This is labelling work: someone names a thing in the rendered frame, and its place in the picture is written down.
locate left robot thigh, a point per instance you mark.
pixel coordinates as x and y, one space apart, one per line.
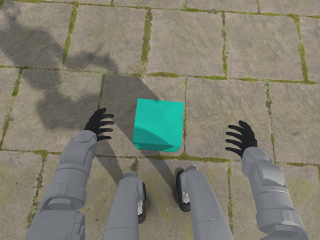
122 222

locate left robot forearm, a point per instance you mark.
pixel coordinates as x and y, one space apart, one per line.
68 187

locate right robot hand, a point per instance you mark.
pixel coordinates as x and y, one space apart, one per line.
247 138

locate left robot hand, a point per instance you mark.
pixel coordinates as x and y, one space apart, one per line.
95 122

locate robot left upper arm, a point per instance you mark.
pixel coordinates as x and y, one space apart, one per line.
58 225

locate robot right shin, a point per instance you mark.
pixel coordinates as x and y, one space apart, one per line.
190 167

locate right robot forearm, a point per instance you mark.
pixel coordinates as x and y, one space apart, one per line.
275 215

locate carton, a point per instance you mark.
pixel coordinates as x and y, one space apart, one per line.
158 125

